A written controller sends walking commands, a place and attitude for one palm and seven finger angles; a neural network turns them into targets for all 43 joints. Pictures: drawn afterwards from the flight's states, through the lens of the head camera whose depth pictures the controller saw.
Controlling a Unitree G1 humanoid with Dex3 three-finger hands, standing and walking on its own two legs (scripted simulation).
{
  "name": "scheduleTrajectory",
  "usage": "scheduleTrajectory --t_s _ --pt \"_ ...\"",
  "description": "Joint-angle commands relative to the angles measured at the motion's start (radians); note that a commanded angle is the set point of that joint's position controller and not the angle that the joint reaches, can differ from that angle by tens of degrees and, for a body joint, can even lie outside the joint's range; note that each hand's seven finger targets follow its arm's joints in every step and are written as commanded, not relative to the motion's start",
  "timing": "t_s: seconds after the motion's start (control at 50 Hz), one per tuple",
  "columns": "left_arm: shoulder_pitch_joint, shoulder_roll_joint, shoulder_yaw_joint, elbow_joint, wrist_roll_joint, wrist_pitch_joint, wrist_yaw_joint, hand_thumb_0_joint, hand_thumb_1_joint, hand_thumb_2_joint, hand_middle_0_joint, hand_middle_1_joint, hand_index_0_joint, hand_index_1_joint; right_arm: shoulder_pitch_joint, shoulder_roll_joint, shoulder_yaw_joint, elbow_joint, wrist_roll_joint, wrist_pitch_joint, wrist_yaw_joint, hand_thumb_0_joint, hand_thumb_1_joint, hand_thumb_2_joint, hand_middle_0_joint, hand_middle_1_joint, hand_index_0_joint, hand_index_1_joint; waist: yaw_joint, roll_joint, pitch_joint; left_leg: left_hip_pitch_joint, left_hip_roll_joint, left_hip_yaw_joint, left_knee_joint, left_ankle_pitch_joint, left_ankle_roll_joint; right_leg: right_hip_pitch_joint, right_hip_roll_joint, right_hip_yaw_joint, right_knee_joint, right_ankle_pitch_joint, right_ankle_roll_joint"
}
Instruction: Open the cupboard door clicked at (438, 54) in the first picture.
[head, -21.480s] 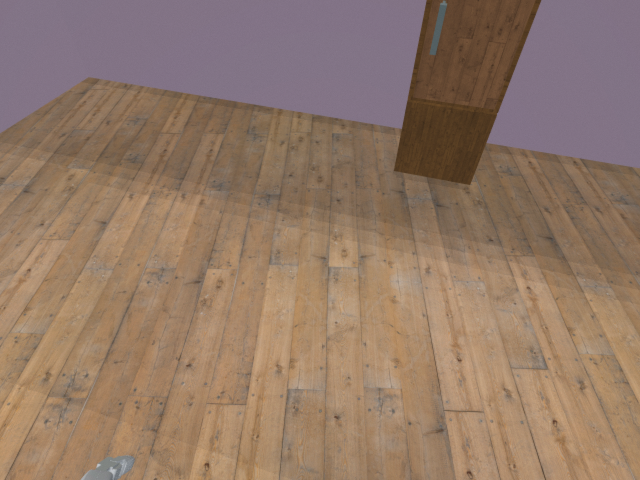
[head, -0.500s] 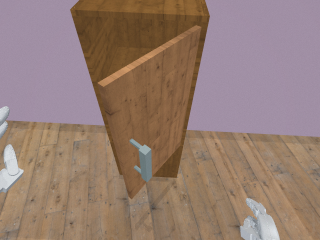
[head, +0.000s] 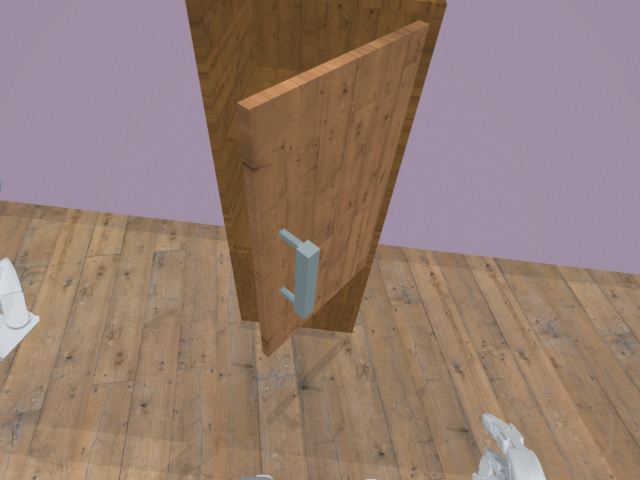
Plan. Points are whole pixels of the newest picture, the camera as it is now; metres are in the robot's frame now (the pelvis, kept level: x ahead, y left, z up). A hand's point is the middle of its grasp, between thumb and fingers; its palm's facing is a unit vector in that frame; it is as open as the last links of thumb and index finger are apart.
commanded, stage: step back with the hand held close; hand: left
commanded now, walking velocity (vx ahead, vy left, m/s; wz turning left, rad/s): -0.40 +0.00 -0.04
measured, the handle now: (295, 274) +0.42 +0.05 -0.04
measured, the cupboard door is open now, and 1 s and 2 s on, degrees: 53 53 53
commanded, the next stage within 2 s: stop stepping back and stand still in 0.40 s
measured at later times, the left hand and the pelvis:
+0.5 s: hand out of the picture +0.12 +0.24 +0.18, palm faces +0.36 -0.79 -0.50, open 7.4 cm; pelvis -0.10 -0.02 +0.01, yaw -3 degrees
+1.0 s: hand out of the picture +0.01 +0.21 +0.18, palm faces +0.40 -0.83 -0.39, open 7.4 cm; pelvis -0.20 -0.04 +0.02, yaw -3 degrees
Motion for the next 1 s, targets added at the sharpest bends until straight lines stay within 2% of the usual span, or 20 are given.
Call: scheduleTrajectory --t_s 0.0,0.06,0.14,0.18,0.22,0.26,0.3,0.34,0.42,0.46,0.48,0.54,0.56,0.6,0.74,0.78,0.82,0.84,0.88,0.98 --pt "0.001 0.157 0.157 -0.176 -0.003 -0.078 0.018 0.000 0.900 0.900 -0.200 -0.300 -0.200 -0.300 -0.135 -0.153 -0.063 -0.165 -0.004 -0.081 -0.006 0.000 -0.900 -0.900 0.200 0.300 0.200 0.300 0.038 0.162 -0.093 -0.348 0.276 -0.243 -0.379 -0.290 0.089 0.402 0.024 0.023 0.066 -0.063 -0.008" --pt "0.007 0.122 0.088 -0.165 -0.027 -0.083 0.007 0.000 0.900 0.900 -0.200 -0.300 -0.200 -0.300 -0.119 -0.151 -0.056 -0.105 -0.011 -0.104 0.009 0.000 -0.900 -0.900 0.200 0.300 0.200 0.300 0.027 0.118 -0.096 -0.009 0.222 -0.208 -0.282 0.141 0.043 0.196 0.009 0.011 -0.185 0.023 -0.020" --pt "-0.067 0.159 0.061 -0.237 -0.037 -0.086 0.008 0.000 0.900 0.900 -0.200 -0.300 -0.200 -0.300 -0.122 -0.149 -0.060 -0.064 -0.005 -0.103 0.020 0.000 -0.900 -0.900 0.200 0.300 0.200 0.300 0.026 0.176 -0.367 0.463 0.209 -0.100 -0.149 0.839 0.004 0.110 -0.021 0.024 -0.209 0.234 -0.006" --pt "-0.003 0.180 0.097 -0.260 -0.052 -0.069 0.009 0.000 0.900 0.900 -0.200 -0.300 -0.200 -0.300 -0.143 -0.144 -0.067 -0.090 -0.003 -0.097 0.025 0.000 -0.900 -0.900 0.200 0.300 0.200 0.300 0.041 0.157 -0.436 0.462 0.214 -0.087 -0.146 0.743 0.019 0.146 -0.020 0.030 -0.188 0.147 0.010" --pt "0.101 0.231 0.161 -0.276 -0.066 -0.055 0.007 0.000 0.900 0.900 -0.200 -0.300 -0.200 -0.300 -0.172 -0.134 -0.058 -0.130 0.007 -0.074 0.032 0.000 -0.900 -0.900 0.200 0.300 0.200 0.300 0.048 0.053 -0.439 0.358 0.175 -0.054 -0.116 0.552 0.009 0.198 -0.056 0.058 -0.234 0.316 0.014" --pt "0.136 0.278 0.208 -0.261 -0.067 -0.048 0.006 0.000 0.900 0.900 -0.200 -0.300 -0.200 -0.300 -0.206 -0.107 -0.044 -0.171 0.022 -0.044 0.029 0.000 -0.900 -0.900 0.200 0.300 0.200 0.300 0.039 -0.126 -0.329 0.143 0.035 0.036 0.022 0.093 -0.051 0.198 -0.229 0.223 -0.379 0.586 -0.016" --pt "0.147 0.302 0.243 -0.215 -0.061 -0.033 0.021 0.000 0.900 0.900 -0.200 -0.300 -0.200 -0.300 -0.224 -0.107 -0.055 -0.159 0.032 -0.023 0.022 0.000 -0.900 -0.900 0.200 0.300 0.200 0.300 0.062 -0.174 -0.246 -0.054 -0.048 -0.043 0.389 -0.257 -0.082 0.118 -0.382 0.325 -0.455 0.582 -0.100" --pt "0.125 0.250 0.192 -0.150 -0.049 -0.012 0.019 0.000 0.900 0.900 -0.200 -0.300 -0.200 -0.300 -0.221 -0.066 -0.037 -0.144 0.009 -0.007 0.012 0.000 -0.900 -0.900 0.200 0.300 0.200 0.300 0.031 -0.124 -0.138 -0.093 0.010 -0.060 0.415 -0.219 -0.102 0.085 -0.342 0.246 -0.426 0.533 -0.174" --pt "0.012 0.171 0.068 -0.078 -0.032 -0.007 0.027 0.000 0.900 0.900 -0.200 -0.300 -0.200 -0.300 -0.219 -0.091 -0.010 -0.113 0.004 0.009 -0.026 0.000 -0.900 -0.900 0.200 0.300 0.200 0.300 0.006 0.003 -0.017 0.043 0.018 -0.012 -0.047 -0.099 -0.089 0.102 -0.183 0.101 -0.357 0.652 -0.102" --pt "-0.017 0.174 0.039 -0.120 -0.033 -0.010 0.031 0.000 0.900 0.900 -0.200 -0.300 -0.200 -0.300 -0.164 -0.130 -0.028 -0.092 0.016 0.005 -0.036 0.000 -0.900 -0.900 0.200 0.300 0.200 0.300 0.001 0.090 -0.097 0.153 0.067 -0.033 -0.315 0.279 -0.074 0.192 -0.095 0.041 -0.273 0.494 -0.029" --pt "-0.031 0.191 0.048 -0.168 -0.031 -0.015 0.030 0.000 0.900 0.900 -0.200 -0.300 -0.200 -0.300 -0.149 -0.155 -0.049 -0.108 0.019 -0.002 -0.033 0.000 -0.900 -0.900 0.200 0.300 0.200 0.300 0.022 0.167 -0.174 0.205 0.200 -0.154 -0.320 0.548 -0.028 0.177 -0.036 0.016 -0.198 0.237 0.006" --pt "0.078 0.214 0.096 -0.249 -0.044 -0.022 0.027 0.000 0.900 0.900 -0.200 -0.300 -0.200 -0.300 -0.107 -0.138 -0.062 -0.155 0.009 -0.049 -0.013 0.000 -0.900 -0.900 0.200 0.300 0.200 0.300 0.033 0.176 -0.306 0.275 0.288 -0.259 -0.305 0.509 0.050 0.108 0.001 0.013 -0.054 -0.152 -0.008" --pt "0.065 0.236 0.122 -0.333 -0.046 -0.019 0.023 0.000 0.900 0.900 -0.200 -0.300 -0.200 -0.300 -0.121 -0.129 -0.054 -0.153 -0.006 -0.064 -0.010 0.000 -0.900 -0.900 0.200 0.300 0.200 0.300 0.035 0.260 -0.301 0.236 0.307 -0.289 -0.374 0.425 0.037 0.104 -0.006 0.014 0.075 -0.222 -0.009" --pt "-0.003 0.258 0.137 -0.436 -0.034 -0.028 0.029 0.000 0.900 0.900 -0.200 -0.300 -0.200 -0.300 -0.109 -0.121 -0.046 -0.133 -0.005 -0.101 -0.006 0.000 -0.900 -0.900 0.200 0.300 0.200 0.300 0.036 0.183 -0.293 0.239 0.302 -0.268 -0.397 0.176 0.037 0.093 -0.024 0.034 0.138 -0.194 -0.007" --pt "0.011 0.160 0.082 -0.145 -0.027 0.028 0.056 0.000 0.900 0.900 -0.200 -0.300 -0.200 -0.300 -0.130 -0.123 -0.014 -0.083 -0.006 -0.105 -0.016 0.000 -0.900 -0.900 0.200 0.300 0.200 0.300 0.011 0.251 -0.042 -0.063 0.186 -0.152 -0.518 -0.481 -0.033 0.336 0.013 -0.132 -0.264 -0.208 -0.028" --pt "-0.031 0.151 0.054 -0.079 -0.026 0.039 0.046 0.000 0.900 0.900 -0.200 -0.300 -0.200 -0.300 -0.123 -0.121 -0.022 -0.077 -0.007 -0.089 -0.018 0.000 -0.900 -0.900 0.200 0.300 0.200 0.300 0.008 0.119 -0.033 -0.041 0.100 -0.061 -0.340 -0.424 -0.068 0.290 -0.041 -0.054 -0.411 -0.279 -0.085" --pt "-0.057 0.179 0.047 -0.074 -0.039 0.036 0.033 0.000 0.900 0.900 -0.200 -0.300 -0.200 -0.300 -0.124 -0.109 -0.026 -0.068 -0.011 -0.071 -0.014 0.000 -0.900 -0.900 0.200 0.300 0.200 0.300 0.017 -0.151 -0.027 0.009 0.035 0.015 0.121 -0.146 -0.079 0.093 -0.302 0.294 -0.596 -0.435 -0.212" --pt "-0.114 0.214 0.064 -0.105 -0.042 0.020 0.034 0.000 0.900 0.900 -0.200 -0.300 -0.200 -0.300 -0.123 -0.123 -0.024 -0.055 -0.016 -0.068 -0.010 0.000 -0.900 -0.900 0.200 0.300 0.200 0.300 0.024 -0.181 -0.023 -0.067 0.044 0.022 0.254 -0.082 -0.078 0.126 -0.378 0.314 -0.607 -0.263 -0.246" --pt "-0.107 0.162 0.037 -0.071 -0.041 0.014 0.029 0.000 0.900 0.900 -0.200 -0.300 -0.200 -0.300 -0.107 -0.119 -0.031 -0.049 0.007 -0.079 -0.003 0.000 -0.900 -0.900 0.200 0.300 0.200 0.300 0.015 -0.162 -0.095 -0.172 0.048 -0.002 0.317 -0.110 -0.074 0.273 -0.342 0.250 -0.510 -0.096 -0.214" --pt "-0.076 0.179 0.055 -0.118 -0.030 -0.019 0.030 0.000 0.900 0.900 -0.200 -0.300 -0.200 -0.300 -0.138 -0.093 -0.013 -0.063 0.010 -0.089 -0.016 0.000 -0.900 -0.900 0.200 0.300 0.200 0.300 0.031 -0.074 -0.002 -0.009 0.061 0.081 0.000 -0.084 -0.043 0.182 -0.290 0.136 -0.467 0.010 -0.177"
